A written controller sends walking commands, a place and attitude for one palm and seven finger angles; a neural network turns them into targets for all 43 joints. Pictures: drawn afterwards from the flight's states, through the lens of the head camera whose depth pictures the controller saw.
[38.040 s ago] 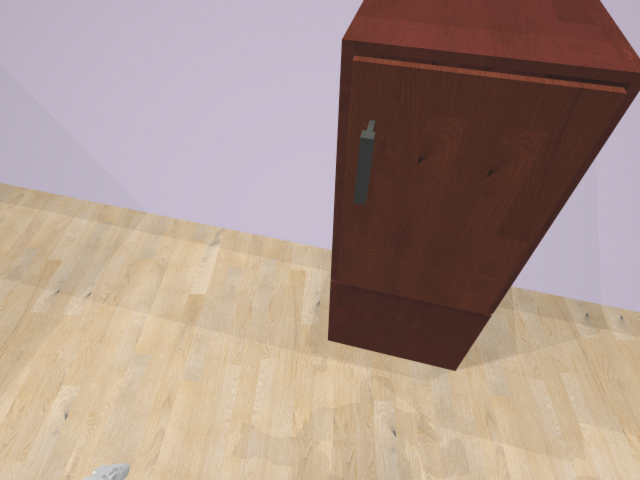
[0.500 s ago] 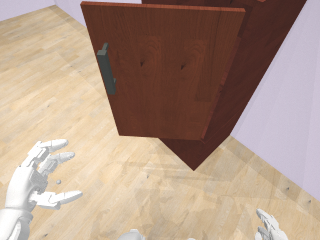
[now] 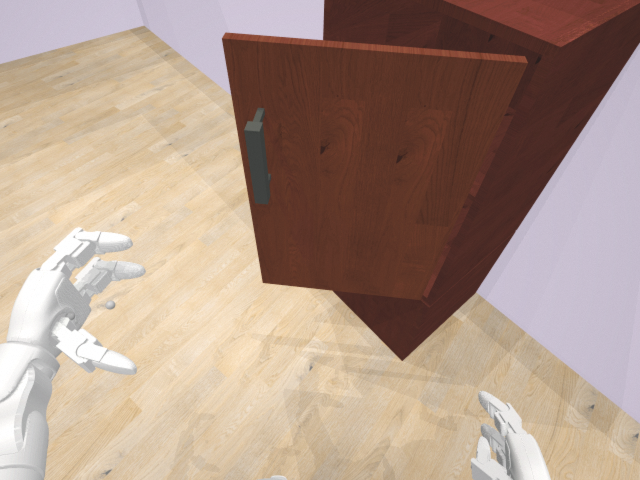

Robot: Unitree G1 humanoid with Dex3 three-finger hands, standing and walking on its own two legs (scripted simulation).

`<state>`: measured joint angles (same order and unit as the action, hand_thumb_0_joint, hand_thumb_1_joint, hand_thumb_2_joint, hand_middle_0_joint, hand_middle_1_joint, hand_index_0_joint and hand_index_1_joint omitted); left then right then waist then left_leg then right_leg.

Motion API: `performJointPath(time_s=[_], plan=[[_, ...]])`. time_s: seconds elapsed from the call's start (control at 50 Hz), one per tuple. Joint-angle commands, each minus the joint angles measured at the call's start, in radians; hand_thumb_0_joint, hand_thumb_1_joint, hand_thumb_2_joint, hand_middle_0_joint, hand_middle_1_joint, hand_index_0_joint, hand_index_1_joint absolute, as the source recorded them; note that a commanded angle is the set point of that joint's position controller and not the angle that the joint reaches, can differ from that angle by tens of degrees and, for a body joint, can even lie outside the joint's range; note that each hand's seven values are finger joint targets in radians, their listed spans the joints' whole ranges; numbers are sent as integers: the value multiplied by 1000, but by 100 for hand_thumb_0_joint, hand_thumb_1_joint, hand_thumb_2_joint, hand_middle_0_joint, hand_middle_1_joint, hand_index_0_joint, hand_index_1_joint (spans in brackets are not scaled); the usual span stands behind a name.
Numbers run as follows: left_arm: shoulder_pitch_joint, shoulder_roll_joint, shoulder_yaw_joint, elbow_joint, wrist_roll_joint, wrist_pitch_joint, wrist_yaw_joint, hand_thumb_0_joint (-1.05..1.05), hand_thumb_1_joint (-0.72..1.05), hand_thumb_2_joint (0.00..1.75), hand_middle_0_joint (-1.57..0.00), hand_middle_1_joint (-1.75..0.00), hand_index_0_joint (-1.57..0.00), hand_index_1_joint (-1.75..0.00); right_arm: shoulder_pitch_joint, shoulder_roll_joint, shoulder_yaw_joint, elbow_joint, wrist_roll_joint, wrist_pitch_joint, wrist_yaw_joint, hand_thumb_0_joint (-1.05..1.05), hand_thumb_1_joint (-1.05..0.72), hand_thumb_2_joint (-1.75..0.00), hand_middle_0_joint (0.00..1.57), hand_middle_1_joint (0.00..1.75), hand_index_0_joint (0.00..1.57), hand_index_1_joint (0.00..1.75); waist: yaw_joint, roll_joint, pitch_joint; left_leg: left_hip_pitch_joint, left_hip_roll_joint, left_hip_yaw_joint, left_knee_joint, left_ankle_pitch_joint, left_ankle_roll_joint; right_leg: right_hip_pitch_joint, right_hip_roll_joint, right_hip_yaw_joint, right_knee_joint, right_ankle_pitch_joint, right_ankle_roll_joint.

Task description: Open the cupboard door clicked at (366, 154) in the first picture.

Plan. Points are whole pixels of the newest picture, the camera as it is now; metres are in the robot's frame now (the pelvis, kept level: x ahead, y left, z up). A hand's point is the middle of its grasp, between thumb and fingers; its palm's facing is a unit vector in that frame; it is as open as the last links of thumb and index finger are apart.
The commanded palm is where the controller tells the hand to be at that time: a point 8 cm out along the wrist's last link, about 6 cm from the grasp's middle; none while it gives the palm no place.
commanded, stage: raise the hand with hooked fingers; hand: left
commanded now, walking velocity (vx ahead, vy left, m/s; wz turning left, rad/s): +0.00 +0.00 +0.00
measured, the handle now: (261, 157) +0.56 +0.14 +0.07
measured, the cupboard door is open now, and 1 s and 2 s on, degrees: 43 43 43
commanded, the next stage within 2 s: move the hooked fingers beside the handle in 0.60 s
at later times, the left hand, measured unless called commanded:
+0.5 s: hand (107, 289) +0.29 +0.27 +0.09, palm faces +0.01 -1.00 -0.04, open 14.0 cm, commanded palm +0.26 +0.31 +0.10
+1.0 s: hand (134, 269) +0.32 +0.25 +0.10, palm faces -0.01 -1.00 -0.02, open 14.0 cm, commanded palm +0.30 +0.30 +0.09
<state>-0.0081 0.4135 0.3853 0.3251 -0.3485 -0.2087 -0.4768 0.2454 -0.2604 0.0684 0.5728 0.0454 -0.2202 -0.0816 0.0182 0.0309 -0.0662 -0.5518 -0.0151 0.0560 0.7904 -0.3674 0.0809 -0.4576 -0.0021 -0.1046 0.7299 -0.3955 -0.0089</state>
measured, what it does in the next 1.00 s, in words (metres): stands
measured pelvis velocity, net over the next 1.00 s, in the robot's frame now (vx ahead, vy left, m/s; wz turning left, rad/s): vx -0.01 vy -0.02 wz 0.00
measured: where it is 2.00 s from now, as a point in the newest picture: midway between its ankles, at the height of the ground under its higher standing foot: outside the picture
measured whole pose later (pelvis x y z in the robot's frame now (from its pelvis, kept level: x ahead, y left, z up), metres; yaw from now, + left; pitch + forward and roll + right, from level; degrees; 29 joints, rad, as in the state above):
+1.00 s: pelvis -0.01 -0.02 +0.00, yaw +0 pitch +7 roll -2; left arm -0.25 0.47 0.42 0.60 -0.33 -0.23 -0.54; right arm 0.27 -0.30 0.05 0.62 0.05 -0.20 -0.10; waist -0.01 0.03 -0.06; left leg -0.55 0.00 0.05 0.76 -0.34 0.05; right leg -0.47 0.02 -0.11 0.72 -0.38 -0.04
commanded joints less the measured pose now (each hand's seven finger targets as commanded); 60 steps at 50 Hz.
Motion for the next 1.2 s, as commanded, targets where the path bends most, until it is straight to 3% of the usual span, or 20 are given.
performJointPath(time_s=[0.0,0.08,0.16,0.26,0.28,0.38,0.44,0.52,0.6,0.64,0.66,0.76,0.82,0.94,0.98,1.02,1.08,1.1,1.14,1.18], plan=[[-259,268,110,-162,-26,-49,-25,0,-50,30,-30,-120,-30,-120,-13,-171,-76,-124,8,-46,-21,0,-90,-90,20,30,20,30,-21,80,-224,291,45,-158,-155,299,-78,-30,28,28,-88,207,-27],[-322,313,136,-111,-26,-36,-47,0,-50,30,-30,-120,-30,-120,-4,-178,-76,-118,7,-42,-24,0,-90,-90,20,30,20,30,-19,71,-220,302,43,-161,-169,305,-79,-21,29,29,-105,211,-29],[-264,267,104,-61,-31,-22,-66,0,-50,30,-30,-120,-30,-120,1,-180,-80,-127,9,-42,-13,0,-90,-90,20,30,20,30,-12,53,-193,279,42,-160,-176,294,-78,-21,28,26,-110,206,-30],[-262,313,146,-150,-28,-47,-42,0,-50,30,-30,-120,-30,-120,11,-182,-90,-130,1,-46,-1,0,-90,-90,20,30,20,30,-4,91,-261,328,45,-158,-168,377,-84,-4,28,30,-105,241,-29],[-251,312,156,-140,-31,-49,-36,0,-50,30,-30,-120,-30,-120,15,-182,-92,-130,1,-45,-2,0,-90,-90,20,30,20,30,-6,64,-260,326,45,-158,-167,381,-83,-6,29,29,-103,247,-27],[-288,299,136,-144,-22,-64,-26,0,-50,30,-30,-120,-30,-120,8,-179,-90,-120,4,-43,-7,0,-90,-90,20,30,20,30,-17,105,-217,305,42,-151,-178,292,-77,-23,27,35,-113,201,-28],[-278,307,144,-111,-21,-61,-28,0,-50,30,-30,-120,-30,-120,6,-181,-88,-117,4,-41,-14,0,-90,-90,20,30,20,30,-19,57,-197,275,39,-144,-180,240,-65,-12,26,41,-123,187,-29],[-296,295,129,-125,-27,-65,-41,0,-50,30,-30,-120,-30,-120,-5,-178,-85,-119,8,-46,-18,0,-90,-90,20,30,20,30,-21,84,-214,282,34,-139,-175,254,-62,-3,23,42,-122,205,-28],[-294,297,133,-100,-31,-64,-44,0,-50,30,-30,-120,-30,-120,-9,-174,-81,-119,8,-46,-20,0,-90,-90,20,30,20,30,-21,64,-202,257,30,-130,-173,213,-55,0,24,49,-129,188,-26],[-289,295,137,-71,-39,-61,-49,0,-50,30,-30,-120,-30,-120,-10,-176,-81,-113,9,-46,-20,0,-90,-90,20,30,20,30,-21,17,-174,225,26,-118,-163,205,-50,15,22,58,-137,194,-26],[-289,291,133,-75,-37,-62,-50,0,-50,30,-30,-120,-30,-120,-9,-175,-81,-116,11,-46,-21,0,-90,-90,20,30,20,30,-23,32,-195,231,24,-112,-159,218,-47,17,21,63,-134,210,-24],[-408,329,138,-37,-26,-72,-51,0,-50,30,-30,-120,-30,-120,2,-178,-78,-97,9,-38,-28,0,-90,-90,20,30,20,30,-39,31,-191,213,22,-106,-144,207,-46,8,19,73,-130,206,-21],[-473,311,107,-29,-19,-87,-55,0,-50,30,-30,-120,-30,-120,3,-175,-79,-92,12,-38,-33,0,-90,-90,20,30,20,30,-48,76,-215,236,21,-108,-138,207,-46,-8,15,74,-126,202,-22],[-538,353,115,102,-4,-78,-59,0,-50,30,-30,-120,-30,-120,27,-186,-79,-77,12,-18,-31,0,-90,-90,20,30,20,30,-48,13,-211,174,19,-95,-117,202,-40,10,8,98,-123,217,-18],[-567,323,87,90,2,-84,-58,0,-50,30,-30,-120,-30,-120,26,-179,-80,-89,13,-15,-25,0,-90,-90,20,30,20,30,-46,64,-255,200,16,-94,-117,229,-40,12,9,92,-112,244,-19],[-558,367,129,124,4,-89,-46,0,-50,30,-30,-120,-30,-120,39,-185,-83,-83,13,-5,-24,0,-90,-90,20,30,20,30,-41,46,-259,192,18,-96,-115,239,-41,16,11,90,-109,253,-19],[-561,334,107,119,6,-96,-37,0,-50,30,-30,-120,-30,-120,50,-181,-86,-92,11,5,-16,0,-90,-90,20,30,20,30,-41,48,-290,204,18,-88,-110,282,-39,30,14,90,-97,307,-15],[-556,363,135,131,7,-96,-32,0,-50,30,-30,-120,-30,-120,57,-185,-90,-88,11,9,-15,0,-90,-90,20,30,20,30,-35,45,-290,197,20,-89,-108,292,-41,33,14,88,-94,316,-17],[-536,389,159,178,9,-94,-29,0,-50,30,-30,-120,-30,-120,70,-192,-92,-84,10,22,-14,0,-90,-90,20,30,20,30,-35,-13,-266,160,21,-82,-102,287,-37,46,13,94,-96,332,-12],[-577,376,142,182,16,-95,-30,0,-50,30,-30,-120,-30,-120,72,-189,-92,-87,11,31,-12,0,-90,-90,20,30,20,30,-45,19,-277,156,17,-74,-102,283,-35,38,12,101,-92,341,-7]])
